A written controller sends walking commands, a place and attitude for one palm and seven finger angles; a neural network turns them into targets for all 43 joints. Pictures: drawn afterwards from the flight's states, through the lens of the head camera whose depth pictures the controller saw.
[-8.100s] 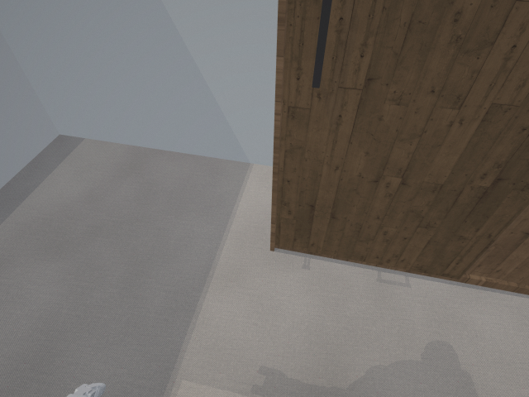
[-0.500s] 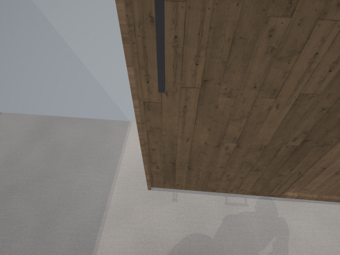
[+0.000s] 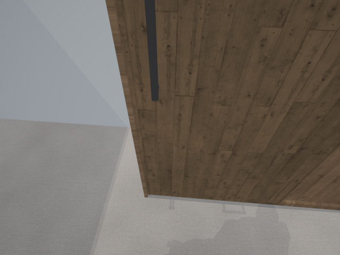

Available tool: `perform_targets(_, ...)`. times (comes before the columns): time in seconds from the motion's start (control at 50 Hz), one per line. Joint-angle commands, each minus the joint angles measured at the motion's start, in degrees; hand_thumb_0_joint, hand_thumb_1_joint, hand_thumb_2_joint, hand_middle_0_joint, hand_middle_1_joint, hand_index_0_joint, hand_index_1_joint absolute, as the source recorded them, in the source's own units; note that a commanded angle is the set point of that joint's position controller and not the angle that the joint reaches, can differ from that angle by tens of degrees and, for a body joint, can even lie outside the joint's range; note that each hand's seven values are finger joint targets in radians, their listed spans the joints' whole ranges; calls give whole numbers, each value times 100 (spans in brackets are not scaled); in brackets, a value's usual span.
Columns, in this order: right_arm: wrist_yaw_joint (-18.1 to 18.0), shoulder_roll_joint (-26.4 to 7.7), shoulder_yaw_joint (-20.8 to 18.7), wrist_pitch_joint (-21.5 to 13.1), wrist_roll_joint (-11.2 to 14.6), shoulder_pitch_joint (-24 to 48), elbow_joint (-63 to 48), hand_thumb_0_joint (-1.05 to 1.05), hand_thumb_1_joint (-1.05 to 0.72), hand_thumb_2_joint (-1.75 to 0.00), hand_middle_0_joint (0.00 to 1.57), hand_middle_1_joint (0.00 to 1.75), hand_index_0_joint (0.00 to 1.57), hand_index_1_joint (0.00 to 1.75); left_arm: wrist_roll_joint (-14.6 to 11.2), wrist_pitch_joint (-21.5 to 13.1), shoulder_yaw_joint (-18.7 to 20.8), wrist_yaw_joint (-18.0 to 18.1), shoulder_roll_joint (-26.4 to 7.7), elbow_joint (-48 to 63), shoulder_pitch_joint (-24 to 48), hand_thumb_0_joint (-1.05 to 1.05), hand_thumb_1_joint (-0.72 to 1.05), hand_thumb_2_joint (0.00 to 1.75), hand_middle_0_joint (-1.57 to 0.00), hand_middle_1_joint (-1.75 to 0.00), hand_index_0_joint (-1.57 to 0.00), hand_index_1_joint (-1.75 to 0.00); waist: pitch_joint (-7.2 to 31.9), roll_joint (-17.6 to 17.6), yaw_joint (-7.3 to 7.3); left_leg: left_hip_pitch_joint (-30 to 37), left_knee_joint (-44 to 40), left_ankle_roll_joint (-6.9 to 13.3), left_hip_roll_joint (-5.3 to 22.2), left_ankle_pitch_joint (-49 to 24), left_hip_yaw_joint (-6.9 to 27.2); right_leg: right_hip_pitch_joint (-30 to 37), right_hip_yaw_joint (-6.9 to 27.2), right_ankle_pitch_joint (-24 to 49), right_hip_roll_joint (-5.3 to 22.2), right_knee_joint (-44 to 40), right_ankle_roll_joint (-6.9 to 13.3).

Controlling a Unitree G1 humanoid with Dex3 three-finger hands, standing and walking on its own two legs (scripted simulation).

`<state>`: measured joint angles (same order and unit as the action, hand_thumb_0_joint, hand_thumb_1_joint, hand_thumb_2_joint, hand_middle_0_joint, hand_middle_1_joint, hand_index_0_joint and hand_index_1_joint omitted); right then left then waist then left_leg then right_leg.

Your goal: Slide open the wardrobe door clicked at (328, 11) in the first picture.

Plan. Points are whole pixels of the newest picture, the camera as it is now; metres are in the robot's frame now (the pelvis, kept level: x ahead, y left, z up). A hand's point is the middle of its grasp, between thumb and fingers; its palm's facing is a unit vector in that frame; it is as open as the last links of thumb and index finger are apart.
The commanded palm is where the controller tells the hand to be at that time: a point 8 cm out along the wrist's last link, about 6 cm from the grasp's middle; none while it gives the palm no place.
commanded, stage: come to a stop and stand still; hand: left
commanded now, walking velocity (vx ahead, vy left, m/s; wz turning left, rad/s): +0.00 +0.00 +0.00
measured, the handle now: (153, 50) +0.54 +0.08 +0.22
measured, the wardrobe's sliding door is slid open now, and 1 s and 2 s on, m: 0.00 0.00 0.00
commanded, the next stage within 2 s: look again from close up in 0.36 s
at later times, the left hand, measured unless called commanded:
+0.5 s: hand out of the picture +0.04 +0.21 -0.16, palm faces +0.00 -0.96 -0.28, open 7.4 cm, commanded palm none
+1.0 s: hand out of the picture +0.02 +0.19 -0.17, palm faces +0.03 -0.97 -0.25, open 7.4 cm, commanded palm none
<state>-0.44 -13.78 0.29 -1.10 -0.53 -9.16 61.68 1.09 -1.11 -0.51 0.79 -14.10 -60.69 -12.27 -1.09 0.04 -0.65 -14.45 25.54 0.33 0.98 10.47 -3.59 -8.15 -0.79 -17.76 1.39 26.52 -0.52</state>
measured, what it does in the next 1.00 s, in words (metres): stands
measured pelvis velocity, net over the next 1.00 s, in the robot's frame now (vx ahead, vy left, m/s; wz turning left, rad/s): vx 0.01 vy -0.01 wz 0.02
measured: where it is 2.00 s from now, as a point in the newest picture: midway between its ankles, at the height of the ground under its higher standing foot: outside the picture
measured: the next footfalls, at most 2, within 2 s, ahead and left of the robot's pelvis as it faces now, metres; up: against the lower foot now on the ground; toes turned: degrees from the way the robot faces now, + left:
none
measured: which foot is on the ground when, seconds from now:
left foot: down 0.00-1.00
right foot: down 0.00-1.00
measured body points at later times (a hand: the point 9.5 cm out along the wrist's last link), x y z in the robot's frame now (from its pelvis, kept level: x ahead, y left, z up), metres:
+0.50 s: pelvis +0.01 -0.01 +0.00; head +0.02 -0.01 +0.45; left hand +0.04 +0.26 -0.14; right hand +0.07 -0.28 -0.15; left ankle +0.03 +0.12 -0.74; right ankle -0.04 -0.12 -0.74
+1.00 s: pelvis +0.01 -0.01 +0.00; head +0.01 -0.01 +0.45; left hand +0.02 +0.24 -0.15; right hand +0.06 -0.27 -0.15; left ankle +0.03 +0.12 -0.74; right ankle -0.04 -0.12 -0.74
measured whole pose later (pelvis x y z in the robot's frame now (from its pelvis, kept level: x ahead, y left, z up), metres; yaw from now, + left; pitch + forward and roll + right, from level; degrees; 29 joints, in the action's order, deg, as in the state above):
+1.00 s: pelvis +0.01 -0.01 +0.00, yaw +1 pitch -1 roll +0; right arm -1.0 -13.1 0.9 -0.6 -0.5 -10.3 64.8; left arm 0.9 -0.9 -0.3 0.8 -13.8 -62.9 -14.4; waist -1.3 0.6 -1.0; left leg -11.9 23.2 -0.9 1.7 9.9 -2.0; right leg -4.6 -2.4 -17.1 0.4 22.9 0.6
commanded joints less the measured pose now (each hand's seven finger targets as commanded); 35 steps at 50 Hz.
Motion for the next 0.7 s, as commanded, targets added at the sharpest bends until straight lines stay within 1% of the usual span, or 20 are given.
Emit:
perform_targets(0.0,-59,-942,-183,-113,-12,15,-286,0,-90,-90,20,30,20,30,-14,-84,211,61,-1000,244,-160,0,90,90,-20,-30,-20,-30,150,42,8,497,-314,166,564,-1019,626,-314,447,1162,533,-549,237)
perform_targets(0.06,-58,-984,-174,-98,-17,62,-274,0,-90,-90,20,30,20,30,-19,-69,218,47,-1021,255,-68,0,90,90,-20,-30,-20,-30,79,32,20,501,-389,154,560,-869,657,-359,451,949,515,-617,235)
perform_targets(0.08,-62,-986,-172,-104,-16,59,-269,0,-90,-90,20,30,20,30,-12,-74,224,48,-1044,257,-87,0,90,90,-20,-30,-20,-30,81,33,7,510,-362,165,566,-1001,654,-300,442,1110,519,-618,239)
perform_targets(0.1,-59,-998,-166,-105,-14,58,-255,0,-90,-90,20,30,20,30,-18,-75,223,49,-1061,251,-82,0,90,90,-20,-30,-20,-30,161,-5,11,545,-376,162,570,-1021,651,-254,437,1125,539,-609,239)
perform_targets(0.14,-61,-1015,-163,-102,-15,73,-247,0,-90,-90,20,30,20,30,-24,-82,228,46,-1091,242,-71,0,90,90,-20,-30,-20,-30,247,80,10,603,-348,147,567,-1070,637,-194,447,1253,552,-631,241)
perform_targets(0.2,-66,-1046,-153,-93,-11,78,-234,0,-90,-90,20,30,20,30,-21,-90,231,47,-1131,229,-60,0,90,90,-20,-30,-20,-30,223,146,19,616,-321,132,571,-1173,592,-131,429,1544,568,-631,245)
perform_targets(0.26,-65,-1046,-140,-82,-12,85,-194,0,-90,-90,20,30,20,30,-31,-74,219,43,-1114,210,-50,0,90,90,-20,-30,-20,-30,173,89,21,648,-391,124,573,-1052,608,-175,425,1324,557,-692,237)
perform_targets(0.3,-67,-1043,-130,-81,-7,88,-176,0,-90,-90,20,30,20,30,-29,-77,221,46,-1133,197,-77,0,90,90,-20,-30,-20,-30,153,68,9,627,-379,119,570,-1103,596,-120,427,1438,564,-702,240)
perform_targets(0.36,-66,-1037,-120,-74,-12,83,-147,0,-90,-90,20,30,20,30,-33,-69,207,39,-1112,161,-79,0,90,90,-20,-30,-20,-30,128,69,15,649,-434,110,570,-970,611,-176,439,1227,557,-765,242)
perform_targets(0.38,-71,-1013,-119,-78,-7,72,-147,0,-90,-90,20,30,20,30,-28,-73,210,42,-1103,158,-119,0,90,90,-20,-30,-20,-30,118,68,-1,652,-401,118,577,-1079,597,-122,415,1390,558,-765,238)
perform_targets(0.4,-72,-1027,-122,-74,-5,74,-135,0,-90,-90,20,30,20,30,-29,-74,210,45,-1120,147,-102,0,90,90,-20,-30,-20,-30,139,29,15,646,-409,108,574,-1074,590,-109,427,1406,560,-758,241)
perform_targets(0.46,-76,-1013,-111,-73,-6,58,-108,0,-90,-90,20,30,20,30,-39,-64,201,39,-1069,119,-123,0,90,90,-20,-30,-20,-30,114,58,15,659,-459,105,570,-977,626,-148,422,1208,545,-795,235)
perform_targets(0.48,-77,-979,-107,-74,-2,60,-94,0,-90,-90,20,30,20,30,-30,-66,199,44,-1063,120,-149,0,90,90,-20,-30,-20,-30,29,62,-4,617,-445,113,575,-1012,615,-142,416,1272,547,-822,235)
perform_targets(0.52,-80,-986,-108,-73,-8,53,-84,0,-90,-90,20,30,20,30,-36,-63,197,43,-1039,104,-163,0,90,90,-20,-30,-20,-30,86,-4,12,650,-462,104,572,-981,615,-155,436,1213,547,-817,237)
perform_targets(0.56,-81,-967,-101,-74,-3,29,-70,0,-90,-90,20,30,20,30,-38,-66,193,40,-1029,85,-184,0,90,90,-20,-30,-20,-30,113,42,10,658,-464,96,572,-971,619,-137,425,1186,550,-832,231)
perform_targets(0.58,-86,-930,-102,-71,-4,33,-61,0,-90,-90,20,30,20,30,-32,-68,189,45,-1014,76,-214,0,90,90,-20,-30,-20,-30,49,75,-4,641,-438,102,569,-1021,614,-127,418,1317,548,-841,234)
perform_targets(0.6,-86,-944,-103,-71,-5,29,-54,0,-90,-90,20,30,20,30,-34,-69,185,47,-1011,63,-234,0,90,90,-20,-30,-20,-30,81,76,6,661,-434,94,571,-1037,591,-131,404,1360,559,-823,231)
perform_targets(0.64,-86,-932,-101,-70,-3,-3,-39,0,-90,-90,20,30,20,30,-39,-63,184,45,-988,68,-220,0,90,90,-20,-30,-20,-30,61,28,7,632,-475,91,566,-952,615,-145,409,1183,542,-841,229)
perform_targets(0.66,-88,-922,-100,-72,-2,-2,-40,0,-90,-90,20,30,20,30,-38,-62,185,44,-975,56,-227,0,90,90,-20,-30,-20,-30,41,57,8,626,-486,91,571,-929,615,-168,408,1125,541,-854,227)
perform_targets(0.68,-92,-893,-102,-74,-3,-8,-44,0,-90,-90,20,30,20,30,-30,-68,189,48,-962,55,-278,0,90,90,-20,-30,-20,-30,43,75,-11,636,-437,97,569,-1031,611,-121,388,1287,548,-850,224)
